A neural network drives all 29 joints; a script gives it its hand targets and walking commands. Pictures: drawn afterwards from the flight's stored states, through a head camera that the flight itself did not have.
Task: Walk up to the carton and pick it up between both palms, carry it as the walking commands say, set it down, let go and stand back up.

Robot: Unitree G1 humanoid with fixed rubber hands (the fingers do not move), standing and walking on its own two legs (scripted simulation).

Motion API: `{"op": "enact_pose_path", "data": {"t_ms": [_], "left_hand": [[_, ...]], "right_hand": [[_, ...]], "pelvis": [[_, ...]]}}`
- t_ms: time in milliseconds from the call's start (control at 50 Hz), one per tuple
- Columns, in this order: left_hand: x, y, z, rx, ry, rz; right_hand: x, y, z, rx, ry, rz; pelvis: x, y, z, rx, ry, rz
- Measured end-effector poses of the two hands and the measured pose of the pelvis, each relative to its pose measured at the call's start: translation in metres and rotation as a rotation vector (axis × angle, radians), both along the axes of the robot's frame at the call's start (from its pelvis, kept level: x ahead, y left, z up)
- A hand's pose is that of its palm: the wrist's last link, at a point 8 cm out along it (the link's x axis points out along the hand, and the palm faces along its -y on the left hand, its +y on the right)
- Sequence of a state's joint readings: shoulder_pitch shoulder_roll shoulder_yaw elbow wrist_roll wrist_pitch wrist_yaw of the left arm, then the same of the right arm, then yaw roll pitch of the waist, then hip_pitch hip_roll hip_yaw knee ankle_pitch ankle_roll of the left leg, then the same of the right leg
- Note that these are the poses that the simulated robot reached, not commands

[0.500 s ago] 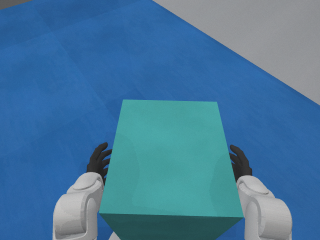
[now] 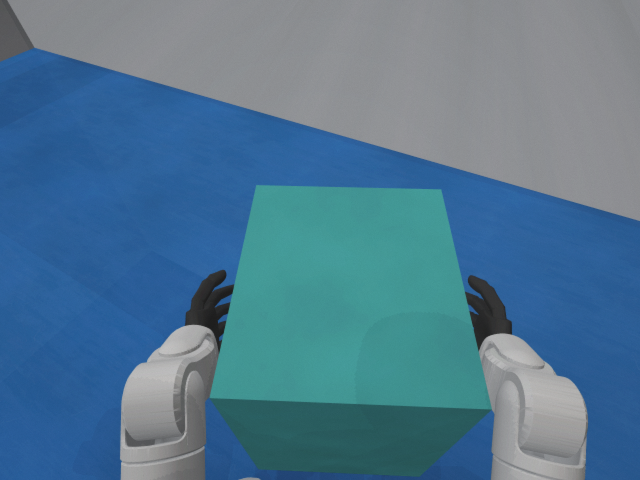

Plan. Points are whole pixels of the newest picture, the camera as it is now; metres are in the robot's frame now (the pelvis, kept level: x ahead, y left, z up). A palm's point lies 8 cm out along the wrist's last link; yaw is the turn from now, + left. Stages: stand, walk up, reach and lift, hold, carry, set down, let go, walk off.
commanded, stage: carry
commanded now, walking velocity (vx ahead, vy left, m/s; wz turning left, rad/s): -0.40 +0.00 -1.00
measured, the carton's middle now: (342, 340) +0.31 +0.02 +0.02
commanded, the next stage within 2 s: none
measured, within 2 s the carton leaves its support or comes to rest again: neither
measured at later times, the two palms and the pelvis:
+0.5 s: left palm out of the picture +0.11 -0.01 +0.13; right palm out of the picture -0.03 -0.29 +0.13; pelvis -0.19 -0.04 +0.04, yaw -31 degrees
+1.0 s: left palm out of the picture -0.13 -0.13 +0.12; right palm out of the picture -0.40 -0.29 +0.13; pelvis -0.39 +0.01 +0.05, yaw -60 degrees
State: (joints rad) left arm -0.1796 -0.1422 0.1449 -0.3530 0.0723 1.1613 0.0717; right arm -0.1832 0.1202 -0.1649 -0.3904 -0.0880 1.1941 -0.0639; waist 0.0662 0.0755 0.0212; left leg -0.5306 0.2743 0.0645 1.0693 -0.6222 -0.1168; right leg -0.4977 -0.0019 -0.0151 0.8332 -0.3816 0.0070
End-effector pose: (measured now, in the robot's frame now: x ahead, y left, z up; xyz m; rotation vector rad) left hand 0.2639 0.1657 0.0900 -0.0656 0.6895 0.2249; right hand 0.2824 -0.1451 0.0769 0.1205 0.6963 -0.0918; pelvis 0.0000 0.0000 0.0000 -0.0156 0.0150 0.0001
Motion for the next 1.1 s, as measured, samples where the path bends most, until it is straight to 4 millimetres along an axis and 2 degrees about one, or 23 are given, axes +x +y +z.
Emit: {"op": "enact_pose_path", "data": {"t_ms": [60, 100, 200, 280, 420, 520, 580, 620, 660, 700, 740, 800, 880, 940, 1000, 1100], "left_hand": [[-0.017, -0.038, -0.019, 0.021, 0.133, -0.115], [-0.029, -0.060, -0.020, 0.009, 0.170, -0.180], [-0.051, -0.104, 0.006, -0.038, 0.073, -0.309], [-0.073, -0.126, 0.020, -0.073, 0.002, -0.389], [-0.125, -0.154, 0.039, -0.070, 0.020, -0.475], [-0.158, -0.189, 0.042, -0.035, -0.019, -0.534], [-0.185, -0.222, 0.027, -0.022, -0.026, -0.585], [-0.208, -0.242, 0.012, 0.010, 0.022, -0.643], [-0.233, -0.256, 0.000, 0.048, 0.097, -0.714], [-0.258, -0.269, -0.006, 0.063, 0.149, -0.783], [-0.281, -0.281, -0.005, 0.062, 0.160, -0.850], [-0.311, -0.296, 0.008, 0.041, 0.108, -0.941], [-0.344, -0.308, 0.027, -0.004, 0.029, -1.030], [-0.367, -0.308, 0.029, -0.046, 0.013, -1.083], [-0.396, -0.301, 0.026, -0.064, 0.055, -1.113], [-0.436, -0.293, 0.038, -0.040, 0.041, -1.143]], "right_hand": [[-0.053, -0.038, -0.022, 0.021, 0.135, -0.116], [-0.089, -0.057, -0.021, 0.003, 0.174, -0.179], [-0.149, -0.094, 0.020, -0.049, 0.076, -0.313], [-0.192, -0.110, 0.047, -0.087, 0.006, -0.384], [-0.270, -0.128, 0.062, -0.083, 0.025, -0.465], [-0.320, -0.154, 0.052, -0.052, -0.013, -0.522], [-0.362, -0.179, 0.030, -0.035, -0.022, -0.577], [-0.400, -0.190, 0.010, 0.003, 0.026, -0.638], [-0.444, -0.190, -0.004, 0.046, 0.101, -0.712], [-0.487, -0.186, -0.010, 0.060, 0.155, -0.783], [-0.525, -0.183, -0.006, 0.054, 0.167, -0.851], [-0.571, -0.180, 0.011, 0.031, 0.116, -0.945], [-0.619, -0.173, 0.036, -0.016, 0.039, -1.033], [-0.651, -0.161, 0.048, -0.060, 0.025, -1.076], [-0.685, -0.144, 0.054, -0.080, 0.065, -1.103], [-0.730, -0.126, 0.055, -0.051, 0.053, -1.134]], "pelvis": [[-0.023, -0.009, 0.013, 0.020, 0.004, -0.055], [-0.039, -0.014, 0.023, 0.033, 0.014, -0.100], [-0.079, -0.021, 0.038, 0.066, 0.040, -0.204], [-0.106, -0.023, 0.038, 0.065, 0.051, -0.295], [-0.159, -0.029, 0.049, -0.016, -0.001, -0.439], [-0.201, -0.042, 0.036, -0.029, -0.003, -0.557], [-0.232, -0.054, 0.016, -0.017, 0.006, -0.612], [-0.252, -0.052, 0.015, -0.009, 0.001, -0.641], [-0.271, -0.048, 0.022, 0.022, -0.005, -0.684], [-0.288, -0.044, 0.030, 0.045, -0.006, -0.724], [-0.304, -0.038, 0.036, 0.064, -0.006, -0.764], [-0.326, -0.027, 0.041, 0.092, -0.006, -0.827], [-0.352, -0.013, 0.044, 0.113, 0.004, -0.922], [-0.371, 0.000, 0.042, 0.097, 0.026, -0.997], [-0.395, 0.011, 0.046, 0.051, 0.021, -1.042], [-0.432, 0.028, 0.047, -0.006, 0.025, -1.138]]}}
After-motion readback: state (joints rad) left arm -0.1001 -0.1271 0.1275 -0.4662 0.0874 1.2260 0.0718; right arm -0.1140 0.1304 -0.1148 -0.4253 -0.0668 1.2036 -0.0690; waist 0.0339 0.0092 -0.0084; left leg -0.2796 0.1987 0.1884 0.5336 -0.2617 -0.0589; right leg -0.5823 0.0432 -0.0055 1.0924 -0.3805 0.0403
